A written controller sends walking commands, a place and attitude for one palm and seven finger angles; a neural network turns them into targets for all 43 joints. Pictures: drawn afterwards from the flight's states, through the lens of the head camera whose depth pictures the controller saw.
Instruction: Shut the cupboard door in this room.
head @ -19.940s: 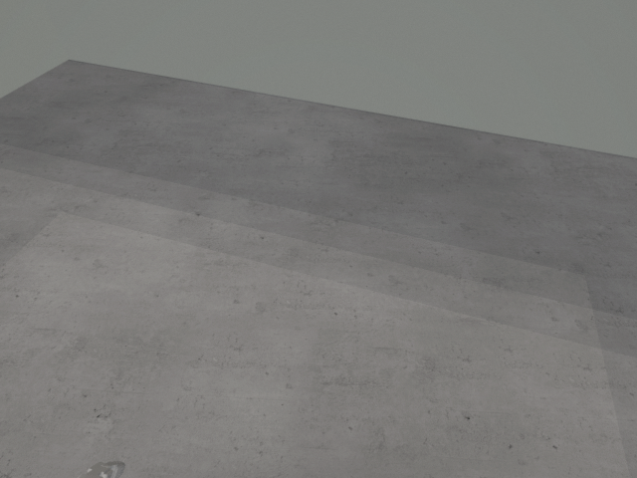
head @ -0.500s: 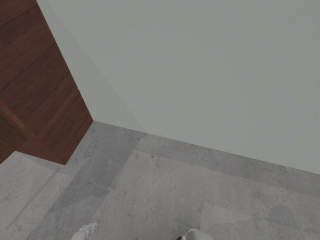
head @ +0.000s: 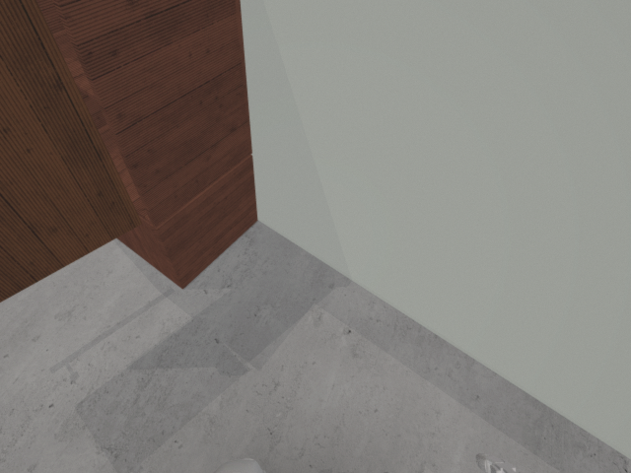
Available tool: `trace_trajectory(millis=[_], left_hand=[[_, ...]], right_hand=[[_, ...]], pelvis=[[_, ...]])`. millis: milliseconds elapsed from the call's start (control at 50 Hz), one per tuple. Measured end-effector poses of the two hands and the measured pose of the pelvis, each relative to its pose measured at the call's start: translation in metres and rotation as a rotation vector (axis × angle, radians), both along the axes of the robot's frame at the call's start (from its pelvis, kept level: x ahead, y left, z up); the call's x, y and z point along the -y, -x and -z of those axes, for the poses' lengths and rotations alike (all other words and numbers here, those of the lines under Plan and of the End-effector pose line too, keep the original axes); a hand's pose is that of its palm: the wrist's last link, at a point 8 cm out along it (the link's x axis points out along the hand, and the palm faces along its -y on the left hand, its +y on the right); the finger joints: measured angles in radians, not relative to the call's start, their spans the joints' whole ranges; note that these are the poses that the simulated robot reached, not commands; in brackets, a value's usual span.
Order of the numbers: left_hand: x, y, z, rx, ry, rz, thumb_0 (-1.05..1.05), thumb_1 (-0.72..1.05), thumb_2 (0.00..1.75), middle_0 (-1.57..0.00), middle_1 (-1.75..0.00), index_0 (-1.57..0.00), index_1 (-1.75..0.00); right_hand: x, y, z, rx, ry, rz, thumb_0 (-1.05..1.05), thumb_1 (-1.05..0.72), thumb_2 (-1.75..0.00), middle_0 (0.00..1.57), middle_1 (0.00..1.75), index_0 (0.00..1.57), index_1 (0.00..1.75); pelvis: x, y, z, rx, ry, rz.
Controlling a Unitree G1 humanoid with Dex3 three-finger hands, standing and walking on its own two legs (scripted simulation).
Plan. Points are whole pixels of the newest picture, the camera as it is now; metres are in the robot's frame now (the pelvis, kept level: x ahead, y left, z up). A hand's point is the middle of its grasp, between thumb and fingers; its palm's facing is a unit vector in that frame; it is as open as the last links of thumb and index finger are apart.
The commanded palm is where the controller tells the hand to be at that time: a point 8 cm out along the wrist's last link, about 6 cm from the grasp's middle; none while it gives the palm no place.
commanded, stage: turn to face it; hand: left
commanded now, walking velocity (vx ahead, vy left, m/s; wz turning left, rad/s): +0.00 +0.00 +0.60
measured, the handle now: out of the picture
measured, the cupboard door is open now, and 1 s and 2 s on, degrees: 80 80 80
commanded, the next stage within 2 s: take the last steps up to it in 1.26 s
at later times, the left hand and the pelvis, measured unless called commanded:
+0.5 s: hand out of the picture +0.07 +0.16 -0.12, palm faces +0.26 -0.91 -0.32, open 7.4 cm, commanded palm none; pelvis +0.02 -0.07 +0.01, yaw +17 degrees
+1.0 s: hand out of the picture -0.09 +0.18 -0.16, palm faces +0.59 -0.76 -0.27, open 7.4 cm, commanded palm none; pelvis +0.00 -0.04 +0.01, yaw +34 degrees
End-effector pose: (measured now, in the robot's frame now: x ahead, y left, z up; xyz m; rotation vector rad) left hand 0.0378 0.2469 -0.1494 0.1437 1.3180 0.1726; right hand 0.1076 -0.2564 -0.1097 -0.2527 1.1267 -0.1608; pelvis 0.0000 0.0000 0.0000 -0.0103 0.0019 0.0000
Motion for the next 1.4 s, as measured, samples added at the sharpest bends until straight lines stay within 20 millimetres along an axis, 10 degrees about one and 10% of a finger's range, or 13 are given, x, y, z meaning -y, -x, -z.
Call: trace_trajectory(millis=[200, 380, 640, 920, 1160, 1400], left_hand=[[-0.022, -0.024, -0.036, 0.09, -0.09, -0.075, 0.01, 0.91, 0.9, -0.2, -0.3, -0.2, -0.3], [0.016, -0.041, -0.054, 0.213, -0.164, -0.108, 0.0, 0.9, 0.9, -0.2, -0.3, -0.2, -0.3], [0.073, 0.036, -0.053, 0.111, -0.097, -0.304, 0.0, 0.9, 0.9, -0.2, -0.3, -0.21, -0.3], [0.047, 0.165, -0.014, -0.072, -0.05, -0.577, 0.01, 0.9, 0.9, -0.2, -0.3, -0.2, -0.3], [0.039, 0.135, -0.039, 0.065, -0.106, -0.61, 0.0, 0.91, 0.9, -0.2, -0.3, -0.2, -0.3], [0.105, 0.115, -0.054, 0.115, -0.135, -0.642, 0.0, 0.9, 0.9, -0.2, -0.3, -0.2, -0.3]], right_hand=[[-0.011, -0.015, 0.001, -0.059, -0.043, -0.076, 0.0, -0.9, -0.9, 0.2, 0.3, 0.2, 0.3], [0.026, -0.025, 0.034, -0.113, -0.101, -0.117, 0.0, -0.9, -0.9, 0.21, 0.3, 0.2, 0.3], [0.043, -0.068, 0.018, -0.169, -0.052, -0.293, 0.01, -0.91, -0.9, 0.2, 0.29, 0.19, 0.3], [-0.062, -0.126, -0.004, 0.001, -0.003, -0.585, 0.0, -0.91, -0.9, 0.2, 0.29, 0.19, 0.3], [-0.065, -0.109, 0.001, -0.063, -0.045, -0.621, 0.0, -0.9, -0.9, 0.21, 0.3, 0.2, 0.3], [-0.009, -0.106, 0.033, -0.202, -0.061, -0.609, 0.01, -0.91, -0.9, 0.2, 0.29, 0.2, 0.3]], pelvis=[[0.008, -0.013, -0.015, -0.013, -0.004, -0.104], [0.05, -0.019, -0.003, -0.003, -0.026, -0.218], [0.072, -0.022, -0.018, -0.008, -0.059, -0.398], [0.041, 0.002, -0.006, -0.002, -0.004, -0.562], [0.05, -0.003, -0.017, 0.009, -0.014, -0.641], [0.087, -0.018, -0.014, 0.015, -0.058, -0.722]])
